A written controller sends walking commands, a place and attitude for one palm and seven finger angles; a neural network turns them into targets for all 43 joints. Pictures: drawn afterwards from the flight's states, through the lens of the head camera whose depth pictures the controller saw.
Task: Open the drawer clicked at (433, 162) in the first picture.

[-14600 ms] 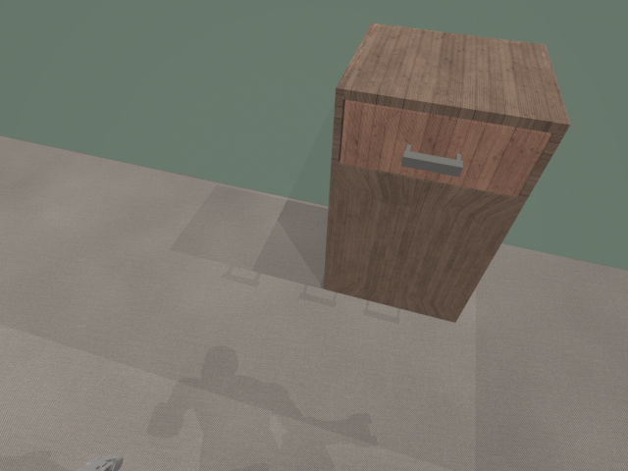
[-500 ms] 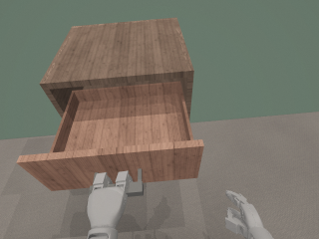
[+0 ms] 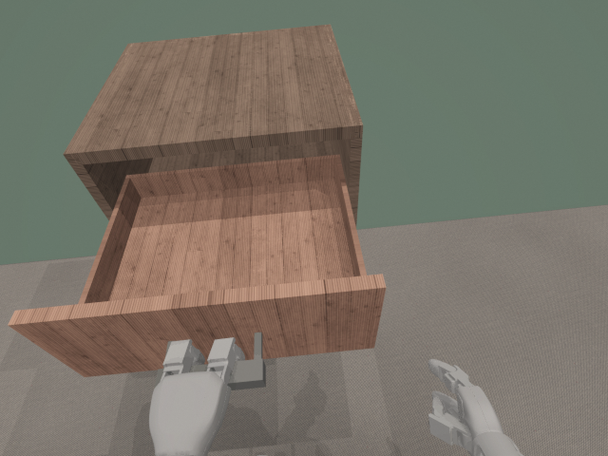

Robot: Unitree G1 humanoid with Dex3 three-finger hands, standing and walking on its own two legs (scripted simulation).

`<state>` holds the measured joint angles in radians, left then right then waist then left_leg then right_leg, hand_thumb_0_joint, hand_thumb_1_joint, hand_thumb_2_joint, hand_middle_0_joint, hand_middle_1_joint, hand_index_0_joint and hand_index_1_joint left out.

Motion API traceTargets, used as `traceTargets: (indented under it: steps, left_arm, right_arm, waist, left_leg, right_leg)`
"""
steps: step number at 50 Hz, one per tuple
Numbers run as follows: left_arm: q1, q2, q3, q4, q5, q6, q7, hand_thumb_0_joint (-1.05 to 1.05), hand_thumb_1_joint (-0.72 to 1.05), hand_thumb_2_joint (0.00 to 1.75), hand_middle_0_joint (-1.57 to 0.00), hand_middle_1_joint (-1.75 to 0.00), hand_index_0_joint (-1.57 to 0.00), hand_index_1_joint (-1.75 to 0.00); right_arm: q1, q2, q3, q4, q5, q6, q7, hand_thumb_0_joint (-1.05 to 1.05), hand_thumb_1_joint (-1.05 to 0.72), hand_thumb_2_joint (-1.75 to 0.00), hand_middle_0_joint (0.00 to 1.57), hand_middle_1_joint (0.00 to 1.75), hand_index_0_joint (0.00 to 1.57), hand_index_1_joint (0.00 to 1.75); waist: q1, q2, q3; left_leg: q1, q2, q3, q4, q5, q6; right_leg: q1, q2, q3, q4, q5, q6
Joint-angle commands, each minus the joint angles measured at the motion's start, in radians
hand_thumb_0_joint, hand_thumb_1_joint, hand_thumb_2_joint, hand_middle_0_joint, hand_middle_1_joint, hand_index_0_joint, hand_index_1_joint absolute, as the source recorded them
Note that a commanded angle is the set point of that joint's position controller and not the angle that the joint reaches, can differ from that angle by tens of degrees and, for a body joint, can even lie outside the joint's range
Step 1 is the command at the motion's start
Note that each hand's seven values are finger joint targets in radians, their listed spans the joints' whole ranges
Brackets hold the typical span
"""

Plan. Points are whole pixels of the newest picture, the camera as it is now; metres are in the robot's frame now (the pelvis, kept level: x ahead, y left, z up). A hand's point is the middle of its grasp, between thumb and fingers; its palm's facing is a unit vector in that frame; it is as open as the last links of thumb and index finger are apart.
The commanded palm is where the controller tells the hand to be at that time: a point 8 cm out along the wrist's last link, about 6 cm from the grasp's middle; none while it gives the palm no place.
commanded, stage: open the thumb to release the handle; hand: left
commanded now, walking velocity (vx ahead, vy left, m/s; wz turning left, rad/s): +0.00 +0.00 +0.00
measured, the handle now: (213, 360) +0.25 +0.15 +0.00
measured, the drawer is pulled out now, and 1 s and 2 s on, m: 0.30 0.30 0.30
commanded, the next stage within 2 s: lift the hand off the handle in 0.44 s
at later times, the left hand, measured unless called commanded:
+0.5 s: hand (208, 408) +0.19 +0.15 -0.02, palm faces +0.01 -0.15 -0.99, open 12.9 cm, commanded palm +0.16 +0.15 +0.03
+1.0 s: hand (203, 399) +0.20 +0.16 -0.01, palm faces +0.02 -0.15 -0.99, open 13.8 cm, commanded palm +0.17 +0.16 +0.05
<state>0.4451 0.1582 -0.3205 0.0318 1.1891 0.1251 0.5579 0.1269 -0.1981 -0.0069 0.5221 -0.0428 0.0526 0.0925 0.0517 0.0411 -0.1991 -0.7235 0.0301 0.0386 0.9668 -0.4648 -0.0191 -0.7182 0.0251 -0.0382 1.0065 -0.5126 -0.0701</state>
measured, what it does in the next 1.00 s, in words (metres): stands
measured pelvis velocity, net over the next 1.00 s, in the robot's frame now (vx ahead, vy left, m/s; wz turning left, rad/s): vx -0.02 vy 0.00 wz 0.01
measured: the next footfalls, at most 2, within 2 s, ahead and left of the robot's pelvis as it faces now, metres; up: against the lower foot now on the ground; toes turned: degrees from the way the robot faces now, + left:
none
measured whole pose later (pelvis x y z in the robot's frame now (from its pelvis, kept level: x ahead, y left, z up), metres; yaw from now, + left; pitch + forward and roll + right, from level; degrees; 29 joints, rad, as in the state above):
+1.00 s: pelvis -0.02 +0.00 +0.01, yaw +1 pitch +9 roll +1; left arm 0.26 0.17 -0.35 0.16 1.10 0.20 0.55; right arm 0.11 -0.20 -0.02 0.59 -0.02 0.09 0.03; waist 0.05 0.05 -0.15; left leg -0.65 0.02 0.02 0.88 -0.40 -0.01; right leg -0.64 0.02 -0.05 0.92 -0.45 -0.07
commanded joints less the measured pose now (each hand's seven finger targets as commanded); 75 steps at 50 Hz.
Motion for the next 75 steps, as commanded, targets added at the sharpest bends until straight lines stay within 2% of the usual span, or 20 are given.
traceTargets:
  steps: [1, 4, 8, 17, 23, 26, 29, 37, 40, 42, 46, 48, 51, 58, 62, 65, 69, 70, 73, 75]
  left_arm:
    - [-0.072, 0.044, 0.041, -0.083, -0.008, 0.023, 0.069, 0.0, 0.62, 0.78, -0.38, -1.32, -0.38, -1.32]
    - [-0.067, 0.034, 0.018, -0.106, -0.056, 0.059, 0.054, 0.0, 0.41, 0.69, -0.36, -1.3, -0.36, -1.3]
    - [-0.048, 0.05, 0.017, -0.074, -0.051, 0.056, 0.037, 0.0, 0.13, 0.57, -0.35, -1.27, -0.35, -1.27]
    - [-0.07, 0.034, 0.009, -0.064, -0.04, 0.035, 0.04, 0.0, -0.5, 0.3, -0.3, -1.2, -0.3, -1.2]
    - [-0.126, 0.038, 0.011, -0.052, -0.041, 0.045, 0.046, 0.0, -0.5, 0.3, -0.3, -1.2, -0.3, -1.2]
    - [-0.127, 0.056, 0.036, -0.028, -0.044, 0.049, 0.046, 0.0, -0.5, 0.3, -0.3, -1.2, -0.3, -1.2]
    - [-0.191, 0.03, -0.003, -0.02, -0.041, 0.057, 0.043, 0.0, -0.5, 0.3, -0.3, -1.2, -0.3, -1.2]
    - [-0.263, 0.047, 0.014, 0.016, -0.049, 0.067, 0.04, 0.0, -0.5, 0.3, -0.3, -1.2, -0.3, -1.2]
    - [-0.3, 0.083, 0.055, 0.024, -0.051, 0.068, 0.043, 0.0, -0.5, 0.3, -0.3, -1.2, -0.3, -1.2]
    - [-0.321, 0.06, 0.031, 0.035, -0.047, 0.066, 0.043, 0.0, -0.5, 0.3, -0.3, -1.2, -0.3, -1.2]
    - [-0.308, 0.087, 0.042, -0.084, -0.064, 0.07, 0.043, 0.0, -0.5, 0.3, -0.3, -1.2, -0.3, -1.2]
    - [-0.308, 0.065, 0.015, -0.105, -0.075, 0.069, 0.033, 0.0, -0.5, 0.3, -0.3, -1.2, -0.3, -1.2]
    - [-0.268, 0.067, 0.008, -0.124, -0.086, 0.072, 0.012, 0.0, -0.5, 0.3, -0.3, -1.2, -0.3, -1.2]
    - [-0.319, 0.102, 0.025, -0.168, -0.089, 0.075, -0.034, 0.0, -0.5, 0.3, -0.3, -1.2, -0.3, -1.2]
    - [-0.335, 0.11, 0.026, -0.229, -0.097, 0.063, -0.051, 0.0, -0.5, 0.3, -0.3, -1.2, -0.3, -1.2]
    - [-0.294, 0.148, 0.075, -0.278, -0.108, 0.051, -0.057, 0.0, -0.5, 0.3, -0.3, -1.2, -0.3, -1.2]
    - [-0.298, 0.107, 0.018, -0.338, -0.101, 0.049, -0.07, 0.0, -0.5, 0.3, -0.3, -1.2, -0.3, -1.2]
    - [-0.285, 0.131, 0.047, -0.339, -0.106, 0.056, -0.073, 0.0, -0.5, 0.3, -0.3, -1.2, -0.3, -1.2]
    - [-0.269, 0.131, 0.037, -0.381, -0.105, 0.06, -0.091, 0.0, -0.5, 0.3, -0.3, -1.2, -0.3, -1.2]
    - [-0.254, 0.129, 0.031, -0.408, -0.111, 0.068, -0.106, 0.0, -0.5, 0.3, -0.3, -1.2, -0.3, -1.2]
  right_arm:
    - [-0.134, -0.083, -0.042, -0.139, 0.006, -0.049, -0.019, 0.0, -0.9, -0.9, 0.2, 0.3, 0.2, 0.3]
    - [-0.139, -0.087, -0.047, -0.136, 0.017, -0.039, -0.028, 0.0, -0.9, -0.9, 0.2, 0.3, 0.2, 0.3]
    - [-0.146, -0.083, -0.038, -0.128, 0.021, -0.035, -0.034, 0.0, -0.9, -0.9, 0.2, 0.3, 0.2, 0.3]
    - [-0.15, -0.088, -0.043, -0.128, 0.019, -0.034, -0.032, 0.0, -0.9, -0.9, 0.2, 0.3, 0.2, 0.3]
    - [-0.154, -0.092, -0.044, -0.126, 0.017, -0.032, -0.037, 0.0, -0.9, -0.9, 0.2, 0.3, 0.2, 0.3]
    - [-0.154, -0.09, -0.043, -0.123, 0.018, -0.032, -0.042, 0.0, -0.9, -0.9, 0.2, 0.3, 0.2, 0.3]
    - [-0.158, -0.093, -0.046, -0.115, 0.019, -0.031, -0.042, 0.0, -0.9, -0.9, 0.2, 0.3, 0.2, 0.3]
    - [-0.158, -0.093, -0.046, -0.099, 0.024, -0.028, -0.055, 0.0, -0.9, -0.9, 0.2, 0.3, 0.2, 0.3]
    - [-0.156, -0.095, -0.047, -0.09, 0.026, -0.025, -0.062, 0.0, -0.9, -0.9, 0.2, 0.3, 0.2, 0.3]
    - [-0.158, -0.093, -0.046, -0.085, 0.025, -0.026, -0.063, 0.0, -0.9, -0.9, 0.2, 0.3, 0.2, 0.3]
    - [-0.159, -0.088, -0.049, -0.108, 0.027, -0.022, -0.061, 0.0, -0.9, -0.9, 0.2, 0.3, 0.2, 0.3]
    - [-0.167, -0.088, -0.046, -0.112, 0.028, -0.02, -0.059, 0.0, -0.9, -0.9, 0.2, 0.3, 0.2, 0.3]
    - [-0.168, -0.088, -0.044, -0.12, 0.032, -0.022, -0.055, 0.0, -0.9, -0.9, 0.2, 0.3, 0.2, 0.3]
    - [-0.178, -0.089, -0.038, -0.121, 0.035, -0.02, -0.055, 0.0, -0.9, -0.9, 0.2, 0.3, 0.2, 0.3]
    - [-0.182, -0.085, -0.039, -0.121, 0.036, -0.026, -0.055, 0.0, -0.9, -0.9, 0.2, 0.3, 0.2, 0.3]
    - [-0.178, -0.086, -0.041, -0.122, 0.033, -0.032, -0.052, 0.0, -0.9, -0.9, 0.2, 0.3, 0.2, 0.3]
    - [-0.189, -0.084, -0.039, -0.124, 0.03, -0.036, -0.036, 0.0, -0.9, -0.9, 0.2, 0.3, 0.2, 0.3]
    - [-0.192, -0.085, -0.039, -0.127, 0.032, -0.035, -0.035, 0.0, -0.9, -0.9, 0.2, 0.3, 0.2, 0.3]
    - [-0.198, -0.082, -0.036, -0.126, 0.032, -0.036, -0.029, 0.0, -0.9, -0.9, 0.2, 0.3, 0.2, 0.3]
    - [-0.212, -0.081, -0.033, -0.133, 0.038, -0.034, -0.024, 0.0, -0.9, -0.9, 0.2, 0.3, 0.2, 0.3]
  waist:
    - [-0.006, -0.074, -0.149]
    - [-0.006, -0.114, -0.161]
    - [0.0, -0.16, -0.122]
    - [-0.001, -0.084, -0.107]
    - [-0.004, -0.09, -0.109]
    - [0.0, -0.125, -0.1]
    - [-0.013, -0.107, -0.089]
    - [-0.012, -0.121, -0.094]
    - [-0.011, -0.116, -0.107]
    - [-0.015, -0.113, -0.101]
    - [0.001, -0.078, -0.163]
    - [-0.009, -0.079, -0.12]
    - [-0.003, -0.085, -0.099]
    - [0.004, -0.095, -0.052]
    - [0.012, -0.056, -0.075]
    - [0.022, -0.064, -0.09]
    - [0.015, -0.027, -0.073]
    - [0.02, -0.047, -0.073]
    - [0.023, -0.063, -0.072]
    - [0.028, -0.044, -0.06]
  left_leg:
    - [0.139, -0.062, -0.017, -0.064, 0.217, 0.05]
    - [0.149, -0.067, -0.014, -0.085, 0.249, 0.053]
    - [0.135, -0.07, -0.008, -0.103, 0.244, 0.051]
    - [0.155, -0.067, -0.008, -0.118, 0.208, 0.051]
    - [0.163, -0.064, -0.01, -0.12, 0.194, 0.054]
    - [0.148, -0.066, -0.008, -0.122, 0.192, 0.053]
    - [0.159, -0.064, -0.011, -0.126, 0.176, 0.056]
    - [0.154, -0.065, -0.009, -0.136, 0.163, 0.057]
    - [0.151, -0.065, -0.009, -0.138, 0.164, 0.055]
    - [0.152, -0.063, -0.009, -0.137, 0.155, 0.056]
    - [0.213, -0.065, -0.005, -0.158, 0.2, 0.058]
    - [0.232, -0.064, -0.01, -0.169, 0.194, 0.059]
    - [0.254, -0.062, -0.01, -0.192, 0.203, 0.06]
    - [0.31, -0.059, -0.01, -0.24, 0.191, 0.063]
    - [0.365, -0.056, -0.011, -0.261, 0.242, 0.064]
    - [0.392, -0.052, -0.011, -0.268, 0.288, 0.062]
    - [0.431, -0.046, -0.015, -0.28, 0.302, 0.063]
    - [0.432, -0.045, -0.018, -0.286, 0.312, 0.063]
    - [0.448, -0.044, -0.016, -0.291, 0.337, 0.063]
    - [0.462, -0.04, -0.023, -0.305, 0.347, 0.062]
  right_leg:
    - [0.087, -0.004, 0.064, -0.189, 0.378, 0.017]
    - [0.159, -0.01, 0.061, -0.205, 0.475, 0.028]
    - [0.176, -0.018, 0.073, -0.226, 0.504, 0.035]
    - [0.136, -0.008, 0.065, -0.246, 0.361, 0.022]
    - [0.121, -0.007, 0.061, -0.253, 0.319, 0.022]
    - [0.137, -0.011, 0.072, -0.26, 0.334, 0.026]
    - [0.112, -0.012, 0.061, -0.267, 0.284, 0.026]
    - [0.125, -0.015, 0.065, -0.277, 0.267, 0.029]
    - [0.136, -0.014, 0.072, -0.28, 0.261, 0.028]
    - [0.118, -0.015, 0.066, -0.277, 0.244, 0.029]
    - [0.182, -0.015, 0.065, -0.289, 0.294, 0.026]
    - [0.164, -0.012, 0.058, -0.311, 0.263, 0.026]
    - [0.184, -0.014, 0.062, -0.338, 0.256, 0.025]
    - [0.206, -0.017, 0.072, -0.404, 0.179, 0.028]
    - [0.24, -0.013, 0.066, -0.405, 0.246, 0.021]
    - [0.276, -0.011, 0.071, -0.408, 0.316, 0.018]
    - [0.253, -0.007, 0.056, -0.411, 0.3, 0.016]
    - [0.271, -0.005, 0.06, -0.417, 0.311, 0.013]
    - [0.285, -0.005, 0.063, -0.416, 0.361, 0.016]
    - [0.291, -0.003, 0.059, -0.423, 0.356, 0.01]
